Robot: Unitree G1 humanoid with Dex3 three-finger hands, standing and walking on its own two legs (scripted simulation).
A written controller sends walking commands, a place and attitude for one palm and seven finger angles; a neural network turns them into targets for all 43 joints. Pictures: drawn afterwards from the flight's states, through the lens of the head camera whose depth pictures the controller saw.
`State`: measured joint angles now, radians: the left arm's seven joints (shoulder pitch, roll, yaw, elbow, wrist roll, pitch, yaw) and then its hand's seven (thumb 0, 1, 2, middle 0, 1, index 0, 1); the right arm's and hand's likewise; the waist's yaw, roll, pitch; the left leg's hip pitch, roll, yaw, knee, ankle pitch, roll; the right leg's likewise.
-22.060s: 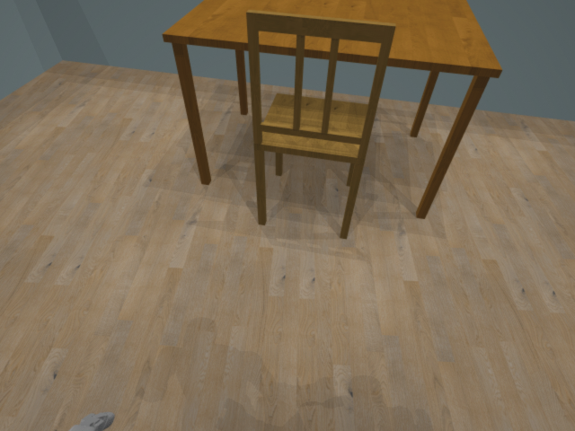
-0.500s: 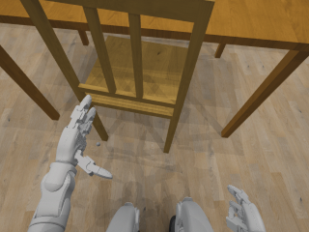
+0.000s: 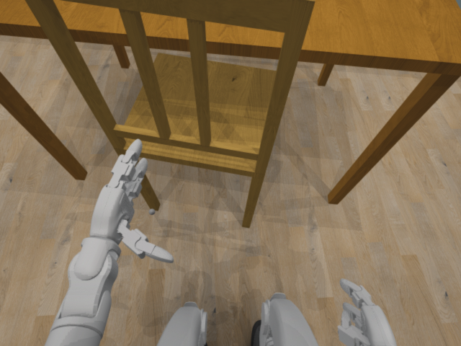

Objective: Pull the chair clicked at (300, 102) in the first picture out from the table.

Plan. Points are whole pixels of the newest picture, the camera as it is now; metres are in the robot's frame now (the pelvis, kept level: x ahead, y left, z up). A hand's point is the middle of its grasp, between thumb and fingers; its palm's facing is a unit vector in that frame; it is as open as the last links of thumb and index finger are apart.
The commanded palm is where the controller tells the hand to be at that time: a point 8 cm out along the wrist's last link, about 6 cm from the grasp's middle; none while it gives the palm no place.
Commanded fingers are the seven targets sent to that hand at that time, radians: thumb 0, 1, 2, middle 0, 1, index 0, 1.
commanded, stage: aim the fingers beside a spindle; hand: left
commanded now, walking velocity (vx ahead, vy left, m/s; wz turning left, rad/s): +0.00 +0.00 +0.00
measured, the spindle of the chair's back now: (151, 86) +0.58 +0.17 +0.05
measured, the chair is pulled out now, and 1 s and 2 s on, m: -0.09 -0.09 -0.09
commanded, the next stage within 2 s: none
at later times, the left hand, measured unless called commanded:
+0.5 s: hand (149, 201) +0.35 +0.14 +0.02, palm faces -0.09 -0.99 -0.07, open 16.9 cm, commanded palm +0.32 +0.19 +0.02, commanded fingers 0.00 -0.50 0.30 -0.06 -0.08 -0.06 -0.08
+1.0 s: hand (159, 211) +0.33 +0.13 +0.01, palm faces -0.17 -0.99 -0.03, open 16.9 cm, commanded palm +0.32 +0.19 +0.02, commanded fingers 0.00 -0.50 0.30 -0.06 -0.08 -0.06 -0.08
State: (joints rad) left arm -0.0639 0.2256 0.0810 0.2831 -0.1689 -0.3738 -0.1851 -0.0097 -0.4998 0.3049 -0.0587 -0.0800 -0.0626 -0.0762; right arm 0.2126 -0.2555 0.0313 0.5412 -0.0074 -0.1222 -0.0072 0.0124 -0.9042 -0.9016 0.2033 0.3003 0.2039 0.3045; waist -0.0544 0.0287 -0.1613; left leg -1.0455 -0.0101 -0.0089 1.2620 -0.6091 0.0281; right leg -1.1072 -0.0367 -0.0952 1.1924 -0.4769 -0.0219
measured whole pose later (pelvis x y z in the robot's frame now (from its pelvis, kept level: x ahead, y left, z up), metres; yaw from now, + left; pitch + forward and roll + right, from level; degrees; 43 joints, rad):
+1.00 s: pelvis +0.00 -0.01 +0.00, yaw +0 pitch +23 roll -1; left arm -0.11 0.22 0.09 0.35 -0.18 -0.38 -0.23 -0.01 -0.50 0.30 -0.06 -0.08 -0.06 -0.08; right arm 0.21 -0.26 0.03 0.55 0.00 -0.13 -0.01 0.01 -0.90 -0.90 0.20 0.30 0.20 0.30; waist -0.05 0.03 -0.16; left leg -1.05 -0.01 -0.01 1.26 -0.60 0.02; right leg -1.12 -0.03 -0.09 1.20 -0.47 -0.03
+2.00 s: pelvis +0.00 +0.00 +0.00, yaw +0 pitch +23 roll -2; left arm -0.12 0.24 0.11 0.35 -0.18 -0.39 -0.20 -0.01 -0.50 0.30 -0.06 -0.08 -0.06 -0.08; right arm 0.22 -0.26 0.03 0.56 0.00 -0.12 0.01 0.01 -0.90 -0.90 0.20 0.30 0.20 0.30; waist -0.05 0.03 -0.17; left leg -1.05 -0.01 -0.01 1.27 -0.61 0.03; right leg -1.12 -0.04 -0.09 1.20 -0.47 -0.02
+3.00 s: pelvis +0.00 -0.01 +0.00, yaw +0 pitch +22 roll -1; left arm -0.11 0.25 0.16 0.32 -0.15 -0.46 -0.15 -0.01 -0.50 0.30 -0.07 -0.08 -0.07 -0.08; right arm 0.21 -0.25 0.03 0.56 -0.01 -0.13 0.01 0.01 -0.91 -0.90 0.20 0.30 0.20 0.30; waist -0.05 0.02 -0.17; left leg -1.04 -0.01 -0.01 1.27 -0.61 0.01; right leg -1.12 -0.03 -0.09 1.21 -0.48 -0.04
